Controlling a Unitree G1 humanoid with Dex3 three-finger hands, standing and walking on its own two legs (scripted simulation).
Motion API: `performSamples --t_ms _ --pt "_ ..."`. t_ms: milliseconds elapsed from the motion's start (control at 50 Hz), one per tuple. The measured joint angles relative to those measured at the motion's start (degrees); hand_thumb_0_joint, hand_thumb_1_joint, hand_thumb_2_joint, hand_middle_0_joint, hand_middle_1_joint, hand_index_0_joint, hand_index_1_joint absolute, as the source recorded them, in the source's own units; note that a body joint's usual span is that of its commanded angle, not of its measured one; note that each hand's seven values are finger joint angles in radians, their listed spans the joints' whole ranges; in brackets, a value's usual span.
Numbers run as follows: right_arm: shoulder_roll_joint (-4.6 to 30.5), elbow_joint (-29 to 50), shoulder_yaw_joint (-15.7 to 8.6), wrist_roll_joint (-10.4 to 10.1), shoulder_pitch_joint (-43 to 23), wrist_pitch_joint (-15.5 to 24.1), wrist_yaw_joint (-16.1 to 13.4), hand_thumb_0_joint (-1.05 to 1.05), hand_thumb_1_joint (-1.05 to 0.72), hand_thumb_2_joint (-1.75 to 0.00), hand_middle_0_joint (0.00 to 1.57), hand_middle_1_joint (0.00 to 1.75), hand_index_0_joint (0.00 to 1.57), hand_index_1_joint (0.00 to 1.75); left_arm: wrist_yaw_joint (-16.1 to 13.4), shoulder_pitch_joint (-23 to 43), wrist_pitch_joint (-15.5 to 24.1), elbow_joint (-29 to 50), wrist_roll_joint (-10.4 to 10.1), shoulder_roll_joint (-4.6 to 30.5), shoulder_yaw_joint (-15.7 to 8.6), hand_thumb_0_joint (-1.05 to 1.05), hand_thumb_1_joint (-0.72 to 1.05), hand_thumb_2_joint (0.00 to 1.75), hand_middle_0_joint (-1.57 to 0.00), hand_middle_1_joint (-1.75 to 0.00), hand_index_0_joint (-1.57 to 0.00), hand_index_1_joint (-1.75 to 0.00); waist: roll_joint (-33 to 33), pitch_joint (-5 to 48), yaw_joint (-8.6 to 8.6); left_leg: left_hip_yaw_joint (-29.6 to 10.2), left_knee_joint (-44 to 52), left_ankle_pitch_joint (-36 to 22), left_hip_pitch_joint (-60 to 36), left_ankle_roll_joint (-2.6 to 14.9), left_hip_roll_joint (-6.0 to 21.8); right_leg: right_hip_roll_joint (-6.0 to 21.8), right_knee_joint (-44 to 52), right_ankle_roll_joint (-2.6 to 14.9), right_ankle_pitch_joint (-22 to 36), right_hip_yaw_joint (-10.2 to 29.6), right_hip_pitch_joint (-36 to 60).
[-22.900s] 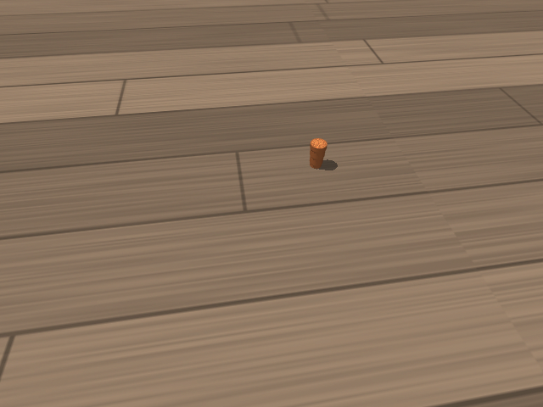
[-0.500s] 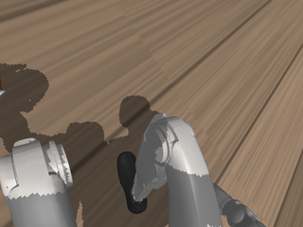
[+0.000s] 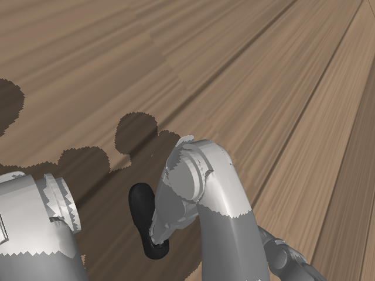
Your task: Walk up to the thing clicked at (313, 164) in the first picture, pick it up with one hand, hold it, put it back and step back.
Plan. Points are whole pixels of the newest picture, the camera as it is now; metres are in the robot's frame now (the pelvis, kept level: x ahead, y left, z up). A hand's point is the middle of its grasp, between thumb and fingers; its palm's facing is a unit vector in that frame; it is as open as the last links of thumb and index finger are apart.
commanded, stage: lower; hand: left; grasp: from the side
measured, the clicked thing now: out of the picture +0.46 +0.28 -0.20
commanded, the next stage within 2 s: loosen in 0.22 s
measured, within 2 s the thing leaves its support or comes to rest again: rests again in 0.50 s
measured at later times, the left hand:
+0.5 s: hand out of the picture +0.45 +0.28 -0.19, palm faces +0.37 -0.93 -0.02, open 11.2 cm
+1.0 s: hand out of the picture +0.45 +0.28 -0.18, palm faces +0.36 -0.93 +0.00, open 16.4 cm
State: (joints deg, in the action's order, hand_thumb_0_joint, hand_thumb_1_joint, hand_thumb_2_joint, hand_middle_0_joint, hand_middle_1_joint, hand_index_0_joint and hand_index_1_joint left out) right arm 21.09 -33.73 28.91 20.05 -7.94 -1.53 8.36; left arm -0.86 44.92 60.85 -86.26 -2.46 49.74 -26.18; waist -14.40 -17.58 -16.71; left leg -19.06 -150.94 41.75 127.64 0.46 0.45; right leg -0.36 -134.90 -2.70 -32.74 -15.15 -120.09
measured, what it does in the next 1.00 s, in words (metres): stands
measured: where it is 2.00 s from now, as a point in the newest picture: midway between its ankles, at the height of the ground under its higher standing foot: (108, 262)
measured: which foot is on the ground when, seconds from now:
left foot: down 0.00-1.00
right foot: down 0.00-1.00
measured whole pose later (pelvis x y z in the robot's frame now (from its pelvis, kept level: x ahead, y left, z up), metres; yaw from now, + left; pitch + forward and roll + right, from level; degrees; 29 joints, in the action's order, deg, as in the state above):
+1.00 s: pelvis -0.01 +0.00 +0.00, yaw -1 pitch +14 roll -19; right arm 21.9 -31.4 31.8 20.8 -10.2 -1.9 7.9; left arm -0.2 44.3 63.4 -87.8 -4.0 52.2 -26.9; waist -16.0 -18.8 -16.9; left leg -21.0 -151.2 41.8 126.2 0.6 1.0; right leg -1.6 -133.4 -3.2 -31.6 -16.5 -118.3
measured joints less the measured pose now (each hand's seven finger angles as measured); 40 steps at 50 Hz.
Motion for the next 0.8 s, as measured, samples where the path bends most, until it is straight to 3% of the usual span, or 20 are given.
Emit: performSamples --t_ms 80,280,440,600,800 --pt "0.11 0.4 0.56 0.28 -0.43 -0.15 -0.09 0.0 -0.91 -0.9 0.21 0.3 0.2 0.3 0.07 -0.26 0.13 -0.29 0.74 0.69 0.48 -0.02 -0.55 1.05 -0.71 -0.95 -0.68 -0.97 -0.17 -0.37 -0.14 -0.42 -0.13 0.25 -0.2 0.12 0.04 -0.2 0.31 -0.22 -0.08 -0.32 0.46" --pt "0.75 1.3 1.81 0.93 -1.66 -0.24 -0.14 0.0 -0.9 -0.9 0.21 0.3 0.2 0.3 -1.26 -0.8 1.21 -1.73 0.16 1.54 -0.33 -0.02 -0.55 1.04 -0.71 -0.95 -0.68 -0.97 -1.02 -1.13 -0.36 -1.45 -0.15 0.23 -1.0 -0.2 0.03 -0.48 0.82 -0.19 0.36 -1.07 1.3" --pt "1.05 1.36 2.31 1.19 -2.2 -0.03 -0.22 0.0 -0.91 -0.9 0.21 0.3 0.2 0.3 -0.66 -0.55 2.19 -2.11 -0.37 2.49 0.22 -0.02 -0.52 1.01 -0.71 -0.93 -0.69 -0.95 -1.54 -1.57 -0.21 -1.69 -0.47 0.13 -0.97 -0.11 0.24 -0.77 0.78 -0.34 0.79 -1.19 1.2" --pt "0.69 1.41 2.7 1.27 -2.24 0.3 -0.39 0.0 -0.92 -0.9 0.21 0.3 0.2 0.3 -0.35 -0.41 2.5 -1.84 -1.12 2.43 -0.01 -0.01 -0.42 0.72 -0.69 -0.77 -0.7 -0.77 -1.93 -1.52 -0.17 -1.9 -0.52 0.34 -1.16 0.0 0.27 -0.91 1.0 -0.49 0.67 -1.36 1.57" --pt "0.63 1.95 2.75 1.11 -2.39 -0.17 -0.43 0.0 -0.93 -0.9 0.21 0.3 0.21 0.3 -0.22 -0.07 2.5 -2.13 -1.19 2.82 0.1 -0.01 -0.53 0.36 -0.52 -0.46 -0.52 -0.47 -1.18 -1.21 -0.43 -1.98 -0.38 0.46 -1.25 0.29 0.38 -1.08 1.4 -0.7 0.63 -1.44 1.85"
